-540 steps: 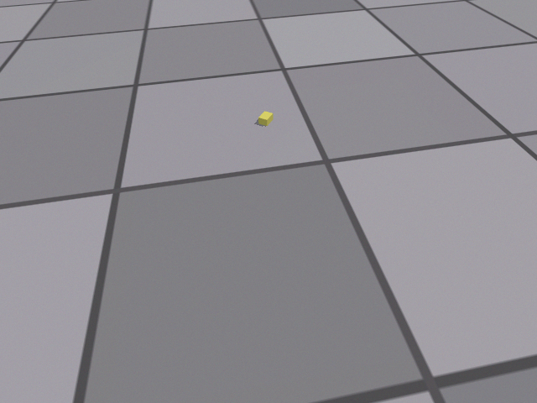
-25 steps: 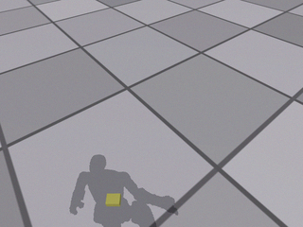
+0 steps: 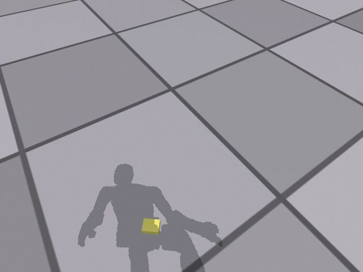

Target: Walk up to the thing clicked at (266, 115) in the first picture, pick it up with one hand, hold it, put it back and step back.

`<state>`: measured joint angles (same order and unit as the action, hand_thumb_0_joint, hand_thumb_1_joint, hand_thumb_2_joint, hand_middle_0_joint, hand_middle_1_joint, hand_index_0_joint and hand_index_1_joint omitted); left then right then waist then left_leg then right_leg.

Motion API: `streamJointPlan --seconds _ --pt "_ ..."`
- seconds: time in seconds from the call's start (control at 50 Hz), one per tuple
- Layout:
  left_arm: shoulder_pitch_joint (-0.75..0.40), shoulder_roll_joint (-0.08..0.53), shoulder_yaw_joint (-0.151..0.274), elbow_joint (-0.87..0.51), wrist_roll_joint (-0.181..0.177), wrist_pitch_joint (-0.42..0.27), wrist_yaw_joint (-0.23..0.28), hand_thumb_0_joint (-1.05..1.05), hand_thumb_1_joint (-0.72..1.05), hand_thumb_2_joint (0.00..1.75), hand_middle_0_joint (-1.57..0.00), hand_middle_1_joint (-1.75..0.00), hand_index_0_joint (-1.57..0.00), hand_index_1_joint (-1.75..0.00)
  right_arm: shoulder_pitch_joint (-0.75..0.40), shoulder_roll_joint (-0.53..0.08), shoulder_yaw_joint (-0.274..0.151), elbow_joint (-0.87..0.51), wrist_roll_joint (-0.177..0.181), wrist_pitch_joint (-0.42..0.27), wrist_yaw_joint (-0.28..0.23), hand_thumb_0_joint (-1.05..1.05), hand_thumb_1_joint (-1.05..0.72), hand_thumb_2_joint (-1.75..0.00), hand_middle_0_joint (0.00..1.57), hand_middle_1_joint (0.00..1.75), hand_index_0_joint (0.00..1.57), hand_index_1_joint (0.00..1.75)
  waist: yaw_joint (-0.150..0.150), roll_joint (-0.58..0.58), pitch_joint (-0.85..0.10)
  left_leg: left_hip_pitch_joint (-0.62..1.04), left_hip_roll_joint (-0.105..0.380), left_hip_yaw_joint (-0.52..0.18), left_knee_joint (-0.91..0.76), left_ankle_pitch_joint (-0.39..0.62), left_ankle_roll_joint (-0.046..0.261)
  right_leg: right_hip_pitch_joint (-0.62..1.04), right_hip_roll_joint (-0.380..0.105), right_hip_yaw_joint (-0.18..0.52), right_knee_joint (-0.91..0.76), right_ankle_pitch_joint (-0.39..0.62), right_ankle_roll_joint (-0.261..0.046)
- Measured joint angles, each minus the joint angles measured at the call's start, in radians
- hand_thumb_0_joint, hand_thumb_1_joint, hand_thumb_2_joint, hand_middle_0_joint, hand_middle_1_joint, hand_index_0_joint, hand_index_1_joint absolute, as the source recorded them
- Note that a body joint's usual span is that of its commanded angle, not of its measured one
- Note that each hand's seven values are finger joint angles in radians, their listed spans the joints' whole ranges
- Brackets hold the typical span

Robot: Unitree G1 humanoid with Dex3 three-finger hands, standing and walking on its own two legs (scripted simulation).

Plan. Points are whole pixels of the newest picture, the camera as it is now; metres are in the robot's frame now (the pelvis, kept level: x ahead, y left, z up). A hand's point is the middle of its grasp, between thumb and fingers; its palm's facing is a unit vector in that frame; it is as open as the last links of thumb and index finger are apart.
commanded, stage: walk up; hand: left
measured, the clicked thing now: (151, 226) +0.44 +0.18 -0.73
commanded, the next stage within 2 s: stand in 1.74 s
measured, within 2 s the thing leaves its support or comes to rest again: neither
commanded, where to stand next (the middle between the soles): +0.05 -0.04 m, yaw -4 degrees
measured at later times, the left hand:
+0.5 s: hand out of the picture +0.08 +0.24 -0.15, palm faces -0.03 -0.92 -0.38, open 7.4 cm
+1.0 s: hand out of the picture +0.16 +0.22 -0.12, palm faces -0.03 -0.93 -0.37, open 7.4 cm
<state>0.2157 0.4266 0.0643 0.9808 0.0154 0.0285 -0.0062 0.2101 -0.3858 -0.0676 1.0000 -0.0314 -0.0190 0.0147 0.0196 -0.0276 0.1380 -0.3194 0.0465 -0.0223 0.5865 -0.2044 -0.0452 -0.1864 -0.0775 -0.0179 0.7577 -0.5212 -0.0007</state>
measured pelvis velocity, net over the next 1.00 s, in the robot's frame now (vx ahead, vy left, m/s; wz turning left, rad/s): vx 0.04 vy -0.04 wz -0.04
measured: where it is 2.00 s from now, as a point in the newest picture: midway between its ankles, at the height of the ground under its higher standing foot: outside the picture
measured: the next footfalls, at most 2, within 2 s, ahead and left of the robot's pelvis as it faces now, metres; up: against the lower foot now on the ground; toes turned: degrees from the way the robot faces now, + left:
right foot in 0.24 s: +0.05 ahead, -0.16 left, +0.00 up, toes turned -3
left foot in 0.48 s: +0.07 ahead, +0.10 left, +0.00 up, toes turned -2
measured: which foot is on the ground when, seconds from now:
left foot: down 0.00-0.26, up 0.28-0.46, down 0.48-1.00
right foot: up 0.00-0.22, down 0.24-1.00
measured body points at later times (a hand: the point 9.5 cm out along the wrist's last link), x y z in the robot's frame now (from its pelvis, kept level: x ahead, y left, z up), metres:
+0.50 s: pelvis +0.02 -0.03 +0.00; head +0.07 -0.03 +0.45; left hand +0.08 +0.29 -0.12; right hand +0.12 -0.35 -0.12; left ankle +0.03 +0.10 -0.73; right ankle -0.01 -0.13 -0.72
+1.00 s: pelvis +0.04 -0.04 +0.02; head +0.05 -0.04 +0.47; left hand +0.16 +0.27 -0.10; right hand +0.11 -0.35 -0.11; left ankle +0.03 +0.10 -0.72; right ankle +0.02 -0.16 -0.72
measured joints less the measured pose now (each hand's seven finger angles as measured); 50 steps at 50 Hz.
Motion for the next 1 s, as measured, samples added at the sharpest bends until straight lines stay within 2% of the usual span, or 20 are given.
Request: streamJointPlan --seconds 0.04,0.08,0.18,0.22,0.24,0.26,0.28,0.32,0.38,0.44,0.46,0.5,0.52,0.58,0.6,0.62,0.66,0.74,0.78,1.0 --pt "-0.008 0.012 -0.001 0.001 -0.009 0.021 0.001 0.01 0.90 0.90 -0.20 -0.30 -0.20 -0.30 -0.005 0.029 0.017 -0.009 0.003 -0.006 -0.007 0.00 -0.91 -0.90 0.21 0.30 0.20 0.29 -0.007 -0.019 -0.003 0.000 -0.003 -0.002 0.001 -0.009 0.007 -0.053 0.038 0.049 0.120 -0.044 -0.018" --pt "-0.010 0.015 -0.001 0.002 -0.015 0.027 -0.002 0.01 0.91 0.90 -0.20 -0.30 -0.20 -0.30 -0.013 0.046 0.028 -0.025 0.000 -0.008 -0.013 0.00 -0.91 -0.90 0.21 0.30 0.21 0.30 -0.007 -0.027 -0.011 0.001 0.001 0.003 -0.005 -0.012 0.010 -0.089 0.057 0.064 0.163 -0.045 -0.027" --pt "-0.012 0.000 0.001 -0.007 -0.005 0.026 -0.018 0.01 0.91 0.90 -0.20 -0.30 -0.20 -0.30 -0.051 0.034 0.029 -0.068 -0.002 -0.007 -0.018 0.00 -0.90 -0.90 0.21 0.30 0.21 0.30 -0.006 -0.007 -0.015 -0.021 0.023 0.016 0.021 -0.030 0.008 -0.111 0.060 0.041 0.068 -0.034 -0.020" --pt "-0.008 -0.007 0.004 -0.014 0.002 0.019 -0.021 0.01 0.91 0.90 -0.20 -0.30 -0.20 -0.30 -0.065 0.016 0.024 -0.083 0.002 0.000 -0.020 0.00 -0.90 -0.90 0.21 0.30 0.21 0.30 -0.004 0.011 -0.014 -0.041 0.036 0.014 0.056 -0.047 0.001 -0.091 0.062 0.016 -0.023 0.026 -0.023" --pt "-0.007 -0.012 0.007 -0.017 0.007 0.012 -0.020 0.01 0.90 0.90 -0.20 -0.30 -0.20 -0.30 -0.073 0.004 0.021 -0.087 0.007 0.005 -0.021 0.00 -0.90 -0.90 0.21 0.30 0.21 0.30 -0.002 0.028 -0.011 -0.053 0.048 0.008 0.084 -0.062 -0.001 -0.078 0.072 0.005 -0.064 0.108 -0.021" --pt "-0.006 -0.023 0.008 -0.019 0.014 0.006 -0.019 0.01 0.90 0.90 -0.20 -0.30 -0.20 -0.30 -0.079 -0.010 0.017 -0.088 0.013 0.013 -0.025 0.00 -0.90 -0.90 0.21 0.30 0.21 0.30 -0.005 0.055 -0.005 -0.066 0.062 -0.011 0.116 -0.077 0.018 -0.070 0.088 -0.011 -0.073 0.137 -0.018" --pt "-0.001 -0.030 0.006 -0.024 0.020 0.002 -0.019 0.01 0.90 0.90 -0.20 -0.30 -0.20 -0.30 -0.083 -0.016 0.014 -0.083 0.020 0.022 -0.031 0.00 -0.90 -0.90 0.21 0.30 0.21 0.30 -0.003 0.065 -0.008 -0.081 0.052 -0.031 0.162 -0.146 0.035 -0.070 0.092 -0.017 -0.069 0.133 -0.018" --pt "0.012 -0.038 0.000 -0.038 0.026 -0.002 -0.022 0.01 0.90 0.90 -0.20 -0.30 -0.20 -0.30 -0.089 -0.022 0.010 -0.070 0.030 0.036 -0.043 0.00 -0.90 -0.90 0.21 0.30 0.21 0.30 0.015 0.052 -0.012 -0.103 -0.010 -0.059 0.297 -0.279 0.052 -0.071 0.079 0.000 -0.070 0.125 -0.023" --pt "0.024 -0.056 -0.013 -0.052 0.026 -0.014 -0.012 0.01 0.90 0.90 -0.21 -0.30 -0.20 -0.30 -0.089 -0.035 0.012 -0.063 0.043 0.028 -0.048 0.00 -0.91 -0.90 0.21 0.30 0.21 0.30 0.023 0.051 -0.012 -0.095 -0.058 -0.054 0.376 -0.321 0.063 -0.054 0.072 0.011 -0.114 0.143 -0.027" --pt "0.026 -0.057 -0.022 -0.067 0.018 -0.025 -0.003 0.01 0.90 0.90 -0.21 -0.30 -0.20 -0.30 -0.082 -0.031 0.023 -0.058 0.037 0.013 -0.041 0.00 -0.91 -0.90 0.21 0.30 0.20 0.30 0.021 0.041 -0.015 -0.031 -0.054 -0.002 0.221 -0.300 0.060 -0.051 0.069 0.006 -0.130 0.146 -0.027" --pt "0.024 -0.055 -0.025 -0.072 0.012 -0.026 -0.001 0.01 0.90 0.90 -0.21 -0.30 -0.20 -0.30 -0.080 -0.028 0.025 -0.056 0.033 0.010 -0.038 0.00 -0.91 -0.90 0.21 0.30 0.20 0.29 0.019 0.037 -0.013 0.000 -0.052 0.012 0.137 -0.259 0.063 -0.054 0.069 0.002 -0.120 0.139 -0.025" --pt "0.009 -0.042 -0.029 -0.075 -0.005 -0.023 0.002 0.01 0.90 0.90 -0.21 -0.30 -0.20 -0.30 -0.084 -0.010 0.026 -0.048 0.021 0.001 -0.035 0.00 -0.91 -0.90 0.21 0.30 0.20 0.29 0.017 0.008 0.002 0.059 -0.065 0.030 -0.005 -0.083 0.059 -0.065 0.054 0.004 -0.071 0.114 -0.020" --pt "-0.002 -0.038 -0.029 -0.071 -0.014 -0.018 0.005 0.01 0.90 0.90 -0.21 -0.30 -0.20 -0.30 -0.086 0.004 0.029 -0.044 0.014 -0.003 -0.032 0.00 -0.91 -0.90 0.21 0.30 0.20 0.29 0.019 -0.012 0.011 0.072 -0.074 0.038 -0.014 -0.076 0.052 -0.073 0.046 0.017 -0.040 0.118 -0.019" --pt "-0.025 -0.044 -0.038 -0.050 -0.021 -0.008 0.008 0.01 0.90 0.90 -0.21 -0.30 -0.20 -0.30 -0.074 0.026 0.045 -0.043 0.017 -0.015 -0.020 0.00 -0.91 -0.90 0.21 0.30 0.21 0.30 0.007 -0.007 -0.003 0.087 -0.054 0.024 -0.018 -0.095 0.049 -0.085 0.068 0.032 0.012 -0.022 -0.020" --pt "-0.029 -0.047 -0.039 -0.044 -0.022 -0.011 0.007 0.01 0.90 0.90 -0.21 -0.30 -0.20 -0.30 -0.072 0.030 0.050 -0.042 0.017 -0.016 -0.018 0.00 -0.91 -0.90 0.21 0.30 0.21 0.30 0.005 -0.003 -0.009 0.094 -0.045 0.023 -0.022 -0.098 0.044 -0.078 0.067 0.031 -0.013 -0.021 -0.022" --pt "-0.033 -0.048 -0.041 -0.039 -0.022 -0.017 0.006 0.01 0.90 0.90 -0.21 -0.30 -0.20 -0.30 -0.072 0.033 0.056 -0.041 0.018 -0.014 -0.017 0.00 -0.91 -0.90 0.21 0.30 0.21 0.30 0.005 0.000 -0.016 0.098 -0.037 0.023 -0.021 -0.101 0.037 -0.062 0.062 0.029 -0.069 0.027 -0.023" --pt "-0.041 -0.051 -0.041 -0.024 -0.018 -0.037 0.006 0.01 0.90 0.90 -0.21 -0.30 -0.20 -0.30 -0.083 0.033 0.063 -0.033 0.027 -0.005 -0.013 0.00 -0.90 -0.90 0.21 0.30 0.21 0.30 0.002 0.012 -0.020 0.102 -0.020 0.024 0.002 -0.118 0.021 -0.029 0.059 0.019 -0.166 0.213 -0.010" --pt "-0.052 -0.066 -0.054 0.009 -0.009 -0.055 0.002 0.01 0.90 0.90 -0.21 -0.30 -0.20 -0.30 -0.097 0.026 0.059 -0.008 0.038 0.020 -0.009 0.00 -0.90 -0.90 0.21 0.30 0.21 0.30 -0.016 0.042 -0.048 0.120 -0.014 0.003 -0.018 -0.117 0.031 -0.006 0.070 0.005 -0.187 0.195 -0.006" --pt "-0.063 -0.070 -0.058 0.023 -0.009 -0.053 0.001 0.01 0.90 0.90 -0.21 -0.30 -0.20 -0.30 -0.099 0.021 0.056 0.010 0.037 0.020 -0.005 0.00 -0.91 -0.90 0.21 0.30 0.21 0.30 -0.020 0.044 -0.058 0.141 -0.021 0.007 -0.058 -0.098 0.017 0.005 0.062 0.008 -0.205 0.198 -0.002" --pt "-0.142 -0.060 -0.051 0.083 -0.018 -0.051 0.008 0.01 0.90 0.90 -0.21 -0.30 -0.20 -0.30 -0.112 0.014 0.061 0.090 0.033 0.020 -0.002 0.00 -0.91 -0.90 0.21 0.30 0.21 0.30 -0.017 0.041 -0.069 0.203 -0.019 0.018 -0.187 -0.031 0.020 0.070 0.064 0.016 -0.348 0.276 0.009"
